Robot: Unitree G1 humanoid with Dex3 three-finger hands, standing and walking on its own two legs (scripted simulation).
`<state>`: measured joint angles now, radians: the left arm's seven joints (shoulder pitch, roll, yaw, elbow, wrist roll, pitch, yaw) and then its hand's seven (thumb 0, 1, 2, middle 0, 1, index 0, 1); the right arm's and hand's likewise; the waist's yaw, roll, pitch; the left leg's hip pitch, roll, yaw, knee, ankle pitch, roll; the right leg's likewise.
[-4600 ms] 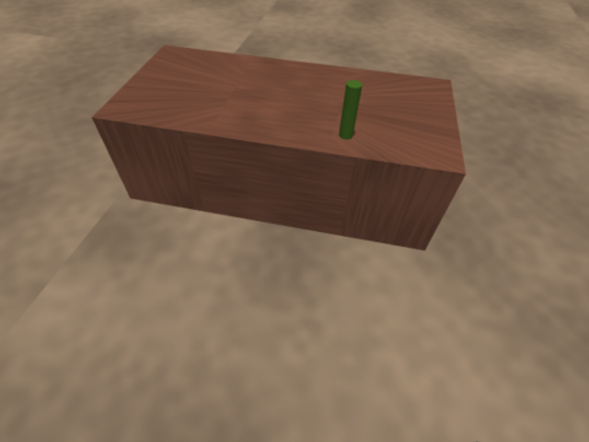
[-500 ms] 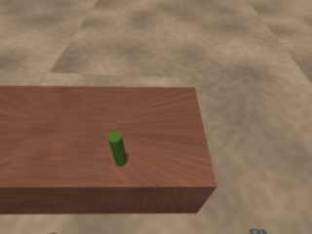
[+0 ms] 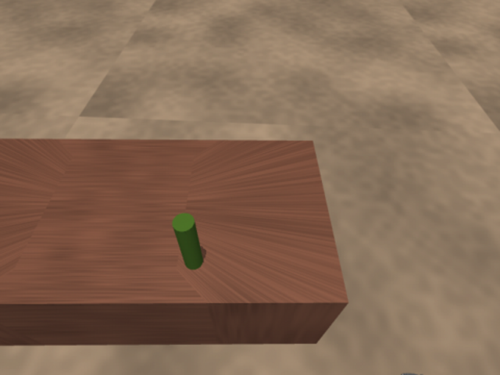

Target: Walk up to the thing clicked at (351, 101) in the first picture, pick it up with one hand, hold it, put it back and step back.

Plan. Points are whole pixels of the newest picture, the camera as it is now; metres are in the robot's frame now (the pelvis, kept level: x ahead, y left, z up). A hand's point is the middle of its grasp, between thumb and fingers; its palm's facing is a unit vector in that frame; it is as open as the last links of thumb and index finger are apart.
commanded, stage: stand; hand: left
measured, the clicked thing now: (189, 243) +0.46 +0.15 -0.23
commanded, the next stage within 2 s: none
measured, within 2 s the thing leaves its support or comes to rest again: neither
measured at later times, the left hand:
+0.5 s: hand out of the picture +0.09 +0.25 -0.16, palm faces -0.03 -0.94 -0.33, open 7.4 cm
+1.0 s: hand out of the picture +0.09 +0.25 -0.15, palm faces -0.02 -0.94 -0.34, open 7.4 cm
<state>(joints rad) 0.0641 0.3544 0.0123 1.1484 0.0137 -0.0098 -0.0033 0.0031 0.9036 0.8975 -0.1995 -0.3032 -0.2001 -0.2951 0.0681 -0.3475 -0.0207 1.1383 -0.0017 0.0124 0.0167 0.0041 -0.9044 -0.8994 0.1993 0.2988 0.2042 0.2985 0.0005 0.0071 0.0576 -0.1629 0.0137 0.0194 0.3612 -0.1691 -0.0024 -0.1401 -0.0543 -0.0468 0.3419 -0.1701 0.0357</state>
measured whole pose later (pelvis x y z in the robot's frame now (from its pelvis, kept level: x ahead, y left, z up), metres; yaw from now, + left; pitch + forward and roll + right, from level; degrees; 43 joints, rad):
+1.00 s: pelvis +0.02 -0.01 +0.00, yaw +0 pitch -2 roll +0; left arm 0.10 0.35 0.00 1.13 0.01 -0.01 -0.01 0.00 0.90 0.90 -0.20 -0.30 -0.20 -0.30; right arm 0.10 -0.35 0.00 1.13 -0.01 -0.01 0.00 0.00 -0.90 -0.90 0.20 0.30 0.20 0.30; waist 0.00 0.00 0.05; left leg -0.11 0.03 0.01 0.31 -0.17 -0.02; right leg -0.09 -0.04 -0.05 0.30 -0.18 0.02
